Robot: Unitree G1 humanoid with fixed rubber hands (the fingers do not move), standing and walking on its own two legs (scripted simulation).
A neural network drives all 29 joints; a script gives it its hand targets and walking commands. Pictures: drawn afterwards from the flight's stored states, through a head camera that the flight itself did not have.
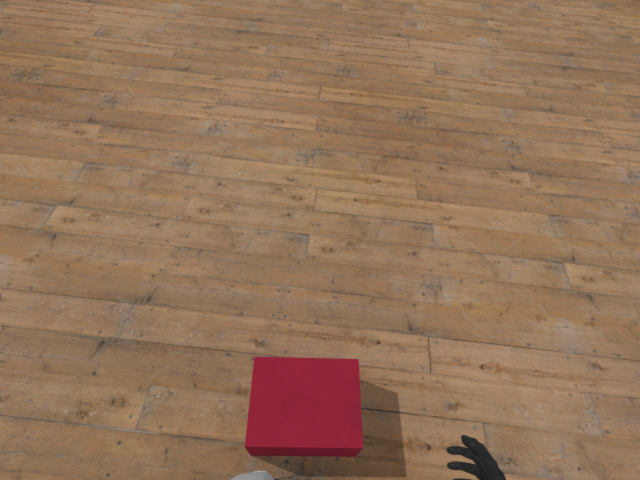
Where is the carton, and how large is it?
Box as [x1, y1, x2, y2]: [245, 357, 362, 456]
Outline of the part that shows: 254,357 245,447 251,455 354,456 362,448 358,359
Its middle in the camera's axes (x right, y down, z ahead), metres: -0.05 +0.46 +1.08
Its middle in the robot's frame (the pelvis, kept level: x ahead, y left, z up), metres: +0.36 +0.04 -0.68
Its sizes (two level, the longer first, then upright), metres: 0.289 0.222 0.160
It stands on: the floor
